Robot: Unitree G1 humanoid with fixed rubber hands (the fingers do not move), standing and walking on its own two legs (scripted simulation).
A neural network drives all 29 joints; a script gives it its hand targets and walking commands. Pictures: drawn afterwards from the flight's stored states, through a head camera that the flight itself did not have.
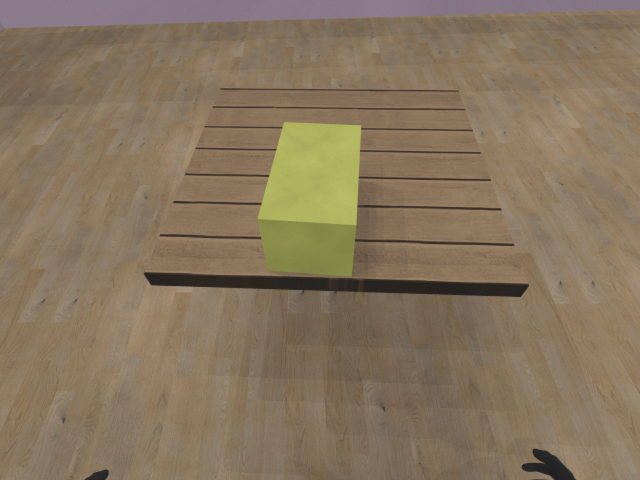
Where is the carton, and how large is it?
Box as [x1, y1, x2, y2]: [258, 122, 360, 276]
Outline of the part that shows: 284,122 258,215 258,223 268,270 351,276 356,223 360,125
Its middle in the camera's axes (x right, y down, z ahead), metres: +0.00 -0.11 +0.85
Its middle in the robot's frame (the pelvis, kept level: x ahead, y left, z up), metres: +0.69 +0.00 -0.11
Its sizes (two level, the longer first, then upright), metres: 0.312 0.180 0.161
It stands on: a table, 0.59 m high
